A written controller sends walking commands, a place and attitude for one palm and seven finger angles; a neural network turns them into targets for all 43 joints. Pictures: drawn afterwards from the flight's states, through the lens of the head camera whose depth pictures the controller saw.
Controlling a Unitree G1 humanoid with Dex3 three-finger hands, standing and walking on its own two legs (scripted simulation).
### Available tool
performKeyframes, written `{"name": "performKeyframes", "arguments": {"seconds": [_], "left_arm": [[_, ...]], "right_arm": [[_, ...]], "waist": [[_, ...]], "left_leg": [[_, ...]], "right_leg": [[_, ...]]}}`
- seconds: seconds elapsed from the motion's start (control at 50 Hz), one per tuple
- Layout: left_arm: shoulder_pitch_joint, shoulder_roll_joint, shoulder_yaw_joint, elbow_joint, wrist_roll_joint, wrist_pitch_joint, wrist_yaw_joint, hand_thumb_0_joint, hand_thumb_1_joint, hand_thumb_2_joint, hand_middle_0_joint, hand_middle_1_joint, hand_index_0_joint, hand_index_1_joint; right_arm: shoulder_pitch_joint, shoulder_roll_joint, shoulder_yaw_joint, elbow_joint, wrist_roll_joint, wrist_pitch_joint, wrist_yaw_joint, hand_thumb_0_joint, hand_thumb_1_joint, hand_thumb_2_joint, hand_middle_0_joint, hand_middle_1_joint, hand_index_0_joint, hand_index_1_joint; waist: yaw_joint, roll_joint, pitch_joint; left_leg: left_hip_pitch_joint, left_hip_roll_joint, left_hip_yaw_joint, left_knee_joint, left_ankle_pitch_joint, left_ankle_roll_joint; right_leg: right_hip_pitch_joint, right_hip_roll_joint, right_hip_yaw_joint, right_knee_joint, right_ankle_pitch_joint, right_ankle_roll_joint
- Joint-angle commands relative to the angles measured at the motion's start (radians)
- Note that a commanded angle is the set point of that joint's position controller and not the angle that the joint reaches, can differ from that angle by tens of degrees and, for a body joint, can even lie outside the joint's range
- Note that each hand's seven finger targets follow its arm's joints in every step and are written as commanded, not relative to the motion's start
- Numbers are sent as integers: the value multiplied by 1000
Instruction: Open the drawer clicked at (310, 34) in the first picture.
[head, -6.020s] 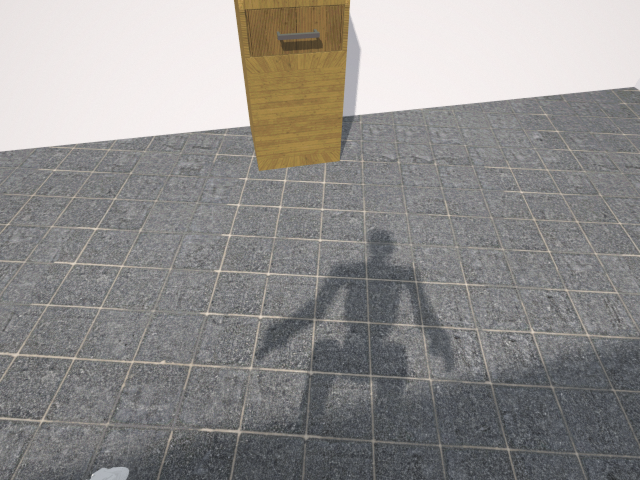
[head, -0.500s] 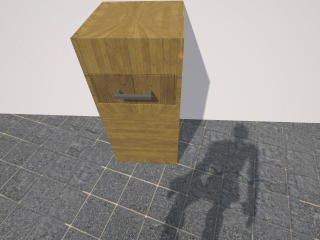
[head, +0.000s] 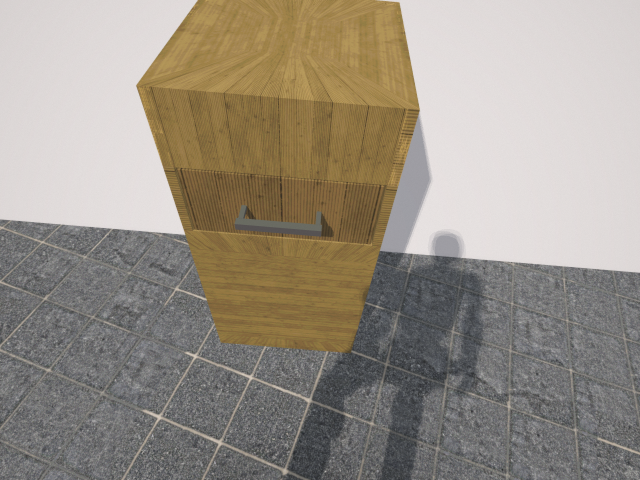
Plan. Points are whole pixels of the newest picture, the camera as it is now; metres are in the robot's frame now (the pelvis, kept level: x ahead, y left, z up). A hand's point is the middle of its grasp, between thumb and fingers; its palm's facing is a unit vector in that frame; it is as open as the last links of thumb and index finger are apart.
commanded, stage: come to a stop and stand still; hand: left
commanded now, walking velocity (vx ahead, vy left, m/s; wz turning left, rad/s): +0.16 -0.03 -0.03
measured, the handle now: (279, 220) +0.58 +0.12 -0.10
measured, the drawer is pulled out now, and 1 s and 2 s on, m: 0.00 0.00 0.00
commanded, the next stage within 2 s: look again from close up in 1.36 s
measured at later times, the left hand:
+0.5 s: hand (207, 464) +0.16 +0.17 -0.17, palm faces +0.04 -0.98 -0.20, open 7.3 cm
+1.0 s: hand out of the picture +0.02 +0.21 -0.17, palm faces +0.02 -0.98 -0.22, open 7.4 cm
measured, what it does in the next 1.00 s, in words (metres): steps on the spot: right foot, then left foot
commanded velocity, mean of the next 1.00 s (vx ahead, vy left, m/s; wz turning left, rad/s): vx -0.07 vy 0.02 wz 0.00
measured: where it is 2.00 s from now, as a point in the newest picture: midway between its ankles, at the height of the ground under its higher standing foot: outside the picture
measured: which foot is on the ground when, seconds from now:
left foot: down 0.00-0.28, up 0.30-0.56, down 0.58-1.00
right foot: up 0.00-0.22, down 0.24-0.58, up 0.60-0.88, down 0.90-1.00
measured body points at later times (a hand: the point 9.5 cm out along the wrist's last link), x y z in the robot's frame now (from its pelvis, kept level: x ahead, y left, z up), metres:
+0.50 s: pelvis +0.06 +0.00 +0.00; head +0.10 -0.01 +0.45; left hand +0.16 +0.22 -0.15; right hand +0.09 -0.23 -0.16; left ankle +0.02 +0.11 -0.70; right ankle +0.13 -0.12 -0.73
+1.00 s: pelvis +0.03 +0.03 +0.01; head +0.04 +0.02 +0.46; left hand +0.02 +0.26 -0.15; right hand +0.06 -0.20 -0.16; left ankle +0.04 +0.12 -0.73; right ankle +0.00 -0.09 -0.73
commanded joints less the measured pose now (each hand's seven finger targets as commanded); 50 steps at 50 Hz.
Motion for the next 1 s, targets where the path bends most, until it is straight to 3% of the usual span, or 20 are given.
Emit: {"name": "performKeyframes", "arguments": {"seconds": [0.0, 0.1, 0.18, 0.2, 0.24, 0.26, 0.3, 0.36, 0.42, 0.52, 0.54, 0.56, 0.58, 0.62, 0.68, 0.8, 0.84, 0.9, 0.92, 0.98], "left_arm": [[9, 8, -1, -67, -3, -14, 1, 0, 900, 900, -200, -300, -200, -300], [-87, 10, -9, -109, -6, -4, 6, 0, 900, 900, -200, -300, -200, -300], [-16, 52, -9, -81, -9, -10, 23, 0, 900, 900, -200, -300, -200, -300], [-3, 110, -3, -73, -7, -16, 31, 0, 900, 900, -200, -300, -200, -300], [-34, 177, 2, -85, -14, -14, 39, 0, 900, 900, -200, -300, -200, -300], [-40, 186, 11, -88, -13, -14, 45, 0, 900, 900, -200, -300, -200, -300], [-67, 179, 17, -104, -9, -4, 54, 0, 900, 900, -200, -300, -200, -300], [-135, 186, 35, -140, 1, 12, 62, 0, 900, 900, -200, -300, -200, -300], [-178, 189, 41, -174, 6, 21, 57, 0, 900, 900, -200, -300, -200, -300], [-205, 171, 42, -187, -2, 34, 46, 0, 900, 900, -200, -300, -200, -300], [-186, 132, 32, -194, -11, 40, 41, 0, 900, 900, -200, -300, -200, -300], [-162, 73, 21, -205, -16, 48, 34, 0, 900, 900, -200, -300, -200, -300], [-187, 77, 19, -214, -12, 54, 34, 0, 900, 900, -200, -300, -200, -300], [-180, 93, 24, -176, -5, 63, 30, 0, 900, 900, -200, -300, -200, -300], [-100, 77, 10, -124, -8, 47, 26, 0, 900, 900, -200, -300, -200, -300], [-93, 62, -23, -92, -15, 32, 34, 0, 900, 900, -200, -300, -200, -300], [-32, 71, -27, -54, -16, 21, 39, 0, 900, 900, -200, -300, -200, -300], [-24, 111, -35, -31, -16, 1, 46, 0, 900, 900, -200, -300, -200, -300], [-38, 112, -32, -25, -17, -6, 45, 0, 900, 900, -200, -300, -200, -300], [-45, 84, -43, -26, -19, -2, 44, 0, 900, 900, -200, -300, -200, -300]], "right_arm": [[131, -110, -4, 14, 2, -12, -11, 0, -900, -900, 200, 300, 200, 300], [131, -119, -4, 32, -4, 4, -9, 0, -900, -900, 200, 300, 200, 300], [97, -105, 2, 52, 5, 21, -16, 0, -900, -900, 200, 300, 200, 300], [122, -75, 3, 56, 14, 24, -13, 0, -900, -900, 200, 300, 200, 300], [168, -45, -1, 65, 26, 53, -6, 0, -900, -900, 200, 300, 200, 300], [177, -47, -5, 68, 23, 71, -10, 0, -900, -900, 200, 300, 200, 300], [138, -56, -14, 55, 24, 86, -15, 0, -900, -900, 200, 300, 200, 300], [110, -55, -22, 30, 26, 100, -13, 0, -900, -900, 200, 300, 200, 300], [106, -46, -23, 8, 21, 108, -5, 0, -900, -900, 200, 300, 200, 300], [197, -53, -16, 10, 13, 87, 1, 0, -900, -900, 200, 300, 200, 300], [190, -93, -19, 4, 10, 77, 2, 0, -900, -900, 200, 300, 200, 300], [142, -163, -30, -32, 0, 70, 2, 0, -900, -900, 200, 300, 200, 300], [67, -198, -31, -66, -5, 74, -4, 0, -900, -900, 200, 300, 200, 300], [-14, -166, -15, -69, -7, 71, -20, 0, -900, -900, 200, 300, 200, 300], [-14, -147, -3, -55, 3, 58, -24, 0, -900, -900, 200, 300, 200, 300], [71, -161, -9, 12, 10, 56, -21, 0, -900, -900, 200, 300, 200, 300], [66, -150, -4, 25, 20, 54, -20, 0, -900, -900, 200, 300, 200, 300], [61, -99, 9, 34, 28, 48, -9, 0, -900, -900, 200, 300, 200, 300], [64, -101, 12, 46, 22, 55, -9, 0, -900, -900, 200, 300, 200, 300], [69, -105, 17, 70, 20, 58, -7, 0, -900, -900, 200, 300, 200, 300]], "waist": [[-11, 135, -26], [-16, 145, 15], [35, 83, -28], [25, -6, -58], [-8, -99, -78], [-7, -205, -111], [14, -164, -109], [9, -59, -125], [-5, -95, -124], [-52, -113, -126], [-44, 28, -114], [-29, 291, -67], [-29, 345, -9], [2, 256, 45], [14, 175, -11], [-25, 154, -71], [-5, 121, -86], [-28, 44, -67], [-35, -79, -66], [-32, -47, 14]], "left_leg": [[115, 267, -209, -294, 349, 128], [89, 258, -171, -266, 397, 130], [80, 175, -108, -88, 459, 27], [8, 121, -89, -42, 286, -18], [-27, 31, -70, 21, -89, -62], [-12, 20, -62, 116, -214, -70], [-74, 11, -117, 319, -340, -68], [-113, -3, -175, 444, -334, -68], [-80, -11, -160, 389, -273, -76], [115, -15, -111, -46, 0, -67], [156, 46, -183, -152, 19, -47], [68, 239, -408, -274, 48, 12], [-72, 314, -494, -339, 45, 92], [-115, 241, -386, -322, 87, 100], [67, 190, -276, -259, 304, 103], [235, 206, -291, -206, 488, 120], [196, 164, -265, -161, 434, 72], [145, 72, -205, -150, 276, -12], [157, 68, -195, -148, 229, -21], [155, 68, -191, -187, 121, -17]], "right_leg": [[-94, -36, 26, -72, 68, 24], [-17, -14, 2, -323, 108, 30], [218, 0, -5, -659, 406, 36], [322, -74, 89, -653, 686, 15], [327, -244, 188, -624, 1028, -107], [320, -260, 205, -648, 1106, -150], [320, -291, 222, -664, 1156, -203], [303, -293, 193, -673, 1015, -217], [222, -251, 158, -706, 805, -186], [103, -161, 121, -656, 364, -83], [38, -93, 80, -571, 231, -40], [-34, 12, -1, -449, 11, 21], [-21, 50, 31, -309, -89, 32], [-1, 50, 110, -153, -29, 22], [-33, 47, 93, -161, 13, 37], [87, 33, 42, -510, 18, 48], [204, 23, 43, -706, 193, 44], [246, -76, 134, -733, 457, -7], [222, -57, 141, -730, 448, -12], [146, -43, 139, -775, 262, -7]]}}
